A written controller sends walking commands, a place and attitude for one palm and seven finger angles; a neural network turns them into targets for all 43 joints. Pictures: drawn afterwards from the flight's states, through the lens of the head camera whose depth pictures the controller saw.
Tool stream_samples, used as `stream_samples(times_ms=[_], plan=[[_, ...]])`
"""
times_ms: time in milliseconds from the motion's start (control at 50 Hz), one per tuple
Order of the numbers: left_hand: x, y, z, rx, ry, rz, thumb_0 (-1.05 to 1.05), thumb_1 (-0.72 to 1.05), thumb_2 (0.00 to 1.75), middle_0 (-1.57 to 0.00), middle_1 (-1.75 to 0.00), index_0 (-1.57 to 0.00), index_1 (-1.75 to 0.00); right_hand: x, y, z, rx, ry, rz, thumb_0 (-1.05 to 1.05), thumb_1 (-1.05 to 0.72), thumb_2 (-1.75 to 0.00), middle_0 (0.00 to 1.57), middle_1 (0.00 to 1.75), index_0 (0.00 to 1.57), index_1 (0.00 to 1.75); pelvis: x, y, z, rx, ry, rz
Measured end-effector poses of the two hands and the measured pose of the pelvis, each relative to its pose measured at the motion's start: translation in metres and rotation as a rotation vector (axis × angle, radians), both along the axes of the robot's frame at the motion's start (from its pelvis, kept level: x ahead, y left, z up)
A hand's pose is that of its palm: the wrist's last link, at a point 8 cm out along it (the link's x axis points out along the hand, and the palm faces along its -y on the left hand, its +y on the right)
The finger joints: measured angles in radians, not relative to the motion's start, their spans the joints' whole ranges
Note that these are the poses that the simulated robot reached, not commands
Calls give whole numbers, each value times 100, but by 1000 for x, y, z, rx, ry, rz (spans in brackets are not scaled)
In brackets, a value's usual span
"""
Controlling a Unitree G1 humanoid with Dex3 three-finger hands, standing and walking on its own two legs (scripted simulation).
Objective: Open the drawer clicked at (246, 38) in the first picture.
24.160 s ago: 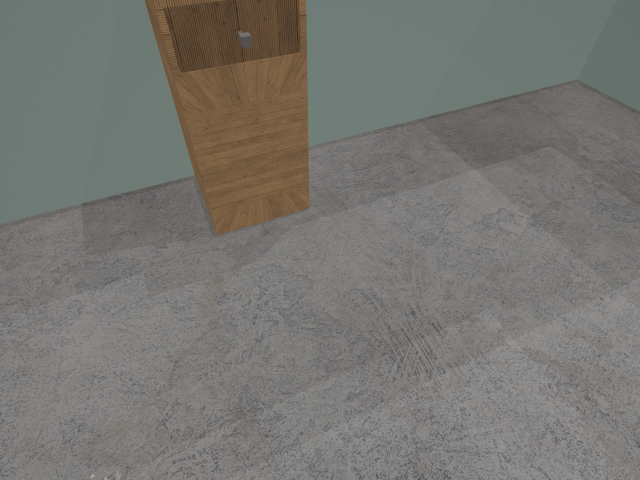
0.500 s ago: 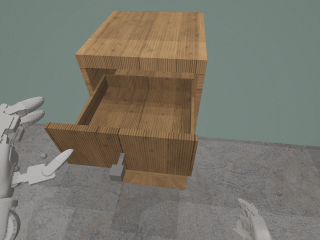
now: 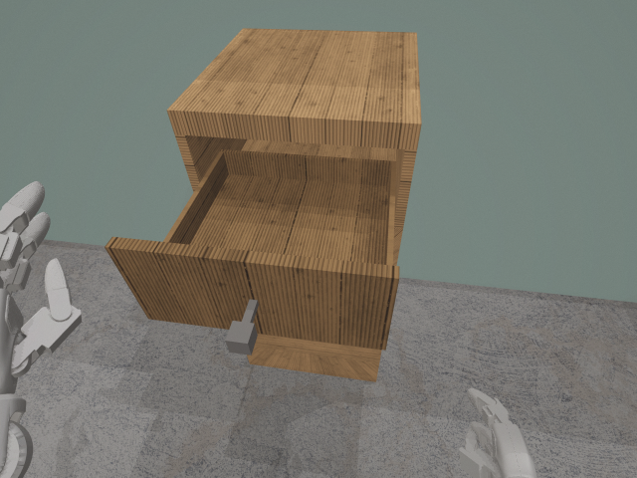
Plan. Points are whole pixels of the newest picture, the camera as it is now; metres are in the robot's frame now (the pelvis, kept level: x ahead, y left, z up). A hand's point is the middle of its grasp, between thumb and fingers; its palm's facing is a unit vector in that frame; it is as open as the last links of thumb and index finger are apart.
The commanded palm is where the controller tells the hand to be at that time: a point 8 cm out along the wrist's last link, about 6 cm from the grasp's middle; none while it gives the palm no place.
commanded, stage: step back with the hand held close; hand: left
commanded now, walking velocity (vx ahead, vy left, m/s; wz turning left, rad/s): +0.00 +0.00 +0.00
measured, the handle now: (246, 325) +0.30 +0.15 +0.03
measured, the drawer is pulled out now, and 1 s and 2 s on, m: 0.28 0.28 0.28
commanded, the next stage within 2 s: stop stepping back and stand still in 1.26 s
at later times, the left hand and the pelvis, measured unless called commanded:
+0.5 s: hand (32, 360) +0.15 +0.26 +0.19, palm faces +0.37 -0.74 -0.55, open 7.4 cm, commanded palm +0.08 +0.30 +0.21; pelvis -0.05 +0.02 -0.01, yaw +0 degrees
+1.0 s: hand out of the picture +0.08 +0.26 +0.19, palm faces +0.40 -0.78 -0.48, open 7.4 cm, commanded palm +0.00 +0.30 +0.21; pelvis -0.13 +0.02 -0.02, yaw +0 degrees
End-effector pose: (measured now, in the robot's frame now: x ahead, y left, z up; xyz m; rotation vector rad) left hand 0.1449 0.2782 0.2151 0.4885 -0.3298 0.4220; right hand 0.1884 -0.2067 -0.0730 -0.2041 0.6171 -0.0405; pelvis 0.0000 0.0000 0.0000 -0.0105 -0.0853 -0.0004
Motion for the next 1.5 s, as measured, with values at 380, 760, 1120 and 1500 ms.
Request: stream_samples(times_ms=[380,760,1120,1500], plan=[[-13,15,-9,151,142,-82,2,89,89,-21,-30,-22,-30,-47,-19,-11,-64,118,-134,1,-90,-90,20,30,21,30,-30,18,-7,-3,108,1],[-73,28,-4,138,-53,-76,1,89,89,-21,-30,-22,-30,-112,-2,-13,-97,111,-116,1,-90,-90,20,30,21,30,-85,29,-16,-28,94,8],[-135,16,2,171,-46,-144,1,89,89,-21,-30,-22,-30,-157,-1,-5,-76,82,-85,1,-90,-90,20,30,21,30,-142,23,-13,-19,109,11],[-249,8,9,160,-74,-155,2,89,89,-21,-30,-21,-30,-270,16,5,-30,10,-11,1,-90,-90,20,30,21,30,-264,12,-14,-14,130,-5]])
